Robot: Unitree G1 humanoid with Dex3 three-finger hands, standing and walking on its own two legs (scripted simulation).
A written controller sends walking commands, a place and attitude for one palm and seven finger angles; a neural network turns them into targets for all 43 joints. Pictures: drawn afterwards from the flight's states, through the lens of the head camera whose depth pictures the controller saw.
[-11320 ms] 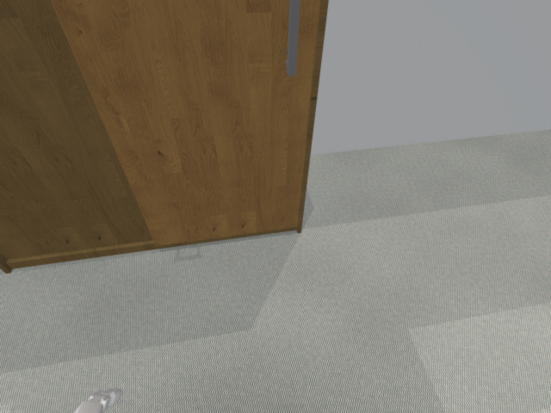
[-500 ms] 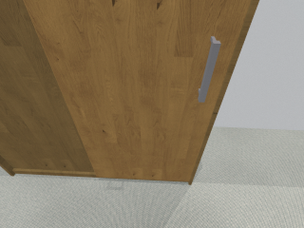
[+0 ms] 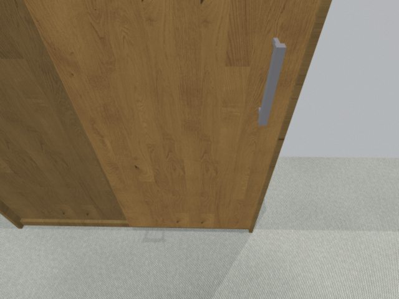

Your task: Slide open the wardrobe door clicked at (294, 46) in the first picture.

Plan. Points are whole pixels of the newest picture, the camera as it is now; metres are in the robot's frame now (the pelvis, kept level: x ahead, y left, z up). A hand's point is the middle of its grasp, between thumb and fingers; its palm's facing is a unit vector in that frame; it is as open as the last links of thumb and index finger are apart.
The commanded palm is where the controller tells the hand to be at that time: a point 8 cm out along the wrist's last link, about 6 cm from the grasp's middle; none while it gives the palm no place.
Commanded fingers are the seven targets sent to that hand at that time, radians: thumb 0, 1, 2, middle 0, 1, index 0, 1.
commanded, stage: look again from close up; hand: right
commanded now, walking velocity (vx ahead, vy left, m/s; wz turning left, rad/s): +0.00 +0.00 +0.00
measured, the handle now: (268, 84) +0.59 -0.14 +0.15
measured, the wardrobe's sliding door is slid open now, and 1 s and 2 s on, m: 0.00 0.00 0.00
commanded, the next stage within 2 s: shuffle to correct the standing spot in 1.56 s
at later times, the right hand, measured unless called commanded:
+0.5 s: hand out of the picture -0.01 -0.16 -0.18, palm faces +0.03 +0.99 -0.16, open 7.4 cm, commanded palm none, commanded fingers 0.00 -0.90 -0.90 0.20 0.30 0.20 0.30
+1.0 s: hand out of the picture -0.01 -0.15 -0.18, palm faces +0.03 +0.99 -0.15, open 7.4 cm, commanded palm none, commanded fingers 0.00 -0.90 -0.90 0.20 0.30 0.20 0.30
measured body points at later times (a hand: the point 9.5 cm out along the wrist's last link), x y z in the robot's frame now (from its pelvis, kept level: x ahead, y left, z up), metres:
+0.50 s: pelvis +0.00 +0.00 +0.00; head +0.00 -0.01 +0.45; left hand -0.01 +0.22 -0.15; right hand -0.01 -0.21 -0.16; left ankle +0.02 +0.13 -0.74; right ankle +0.07 -0.10 -0.74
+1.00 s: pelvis +0.01 +0.00 +0.00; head +0.01 -0.01 +0.45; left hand +0.00 +0.22 -0.15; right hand -0.01 -0.20 -0.16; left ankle +0.02 +0.13 -0.74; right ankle +0.07 -0.10 -0.74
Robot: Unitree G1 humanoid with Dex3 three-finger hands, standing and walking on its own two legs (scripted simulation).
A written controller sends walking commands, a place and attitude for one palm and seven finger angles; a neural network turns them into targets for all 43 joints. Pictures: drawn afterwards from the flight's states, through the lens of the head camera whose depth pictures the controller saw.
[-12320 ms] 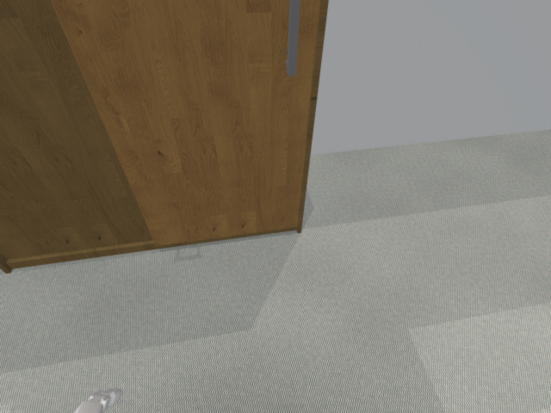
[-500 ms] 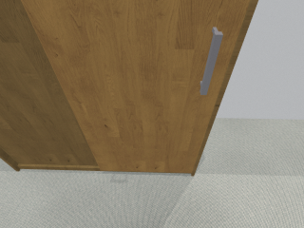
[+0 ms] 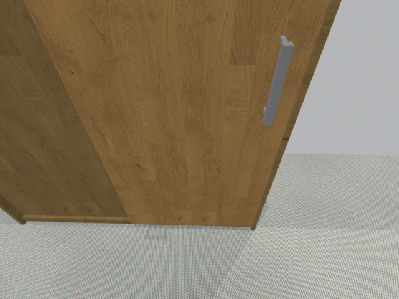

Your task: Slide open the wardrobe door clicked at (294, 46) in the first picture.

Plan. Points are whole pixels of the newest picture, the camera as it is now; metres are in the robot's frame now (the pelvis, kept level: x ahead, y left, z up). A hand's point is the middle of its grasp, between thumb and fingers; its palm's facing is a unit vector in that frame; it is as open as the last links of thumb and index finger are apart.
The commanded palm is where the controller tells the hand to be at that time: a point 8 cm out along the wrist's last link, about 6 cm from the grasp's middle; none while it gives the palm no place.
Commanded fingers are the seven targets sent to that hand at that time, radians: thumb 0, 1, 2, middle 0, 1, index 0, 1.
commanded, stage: look again from close up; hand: right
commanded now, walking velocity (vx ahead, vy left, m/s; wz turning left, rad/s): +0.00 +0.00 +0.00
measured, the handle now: (274, 84) +0.58 -0.15 +0.15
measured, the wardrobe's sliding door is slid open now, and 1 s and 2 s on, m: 0.00 0.00 0.00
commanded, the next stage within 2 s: shuffle to correct the standing spot in 0.56 s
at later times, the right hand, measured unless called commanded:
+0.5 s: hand out of the picture -0.01 -0.16 -0.18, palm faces +0.03 +0.99 -0.15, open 7.4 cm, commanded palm none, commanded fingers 0.00 -0.90 -0.90 0.20 0.30 0.20 0.30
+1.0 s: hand out of the picture +0.00 -0.17 -0.19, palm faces +0.08 +0.99 -0.12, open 7.4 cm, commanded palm none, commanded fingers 0.00 -0.90 -0.90 0.20 0.30 0.20 0.30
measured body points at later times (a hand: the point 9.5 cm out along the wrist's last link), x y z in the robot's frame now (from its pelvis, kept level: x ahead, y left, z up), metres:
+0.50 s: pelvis +0.01 +0.00 +0.00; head +0.02 -0.01 +0.45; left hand +0.00 +0.21 -0.16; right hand -0.01 -0.21 -0.16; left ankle +0.01 +0.13 -0.74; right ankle +0.06 -0.11 -0.74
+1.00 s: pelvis +0.06 -0.02 -0.01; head +0.06 -0.04 +0.44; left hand +0.03 +0.20 -0.16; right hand +0.00 -0.22 -0.18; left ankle +0.01 +0.13 -0.74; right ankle +0.06 -0.11 -0.74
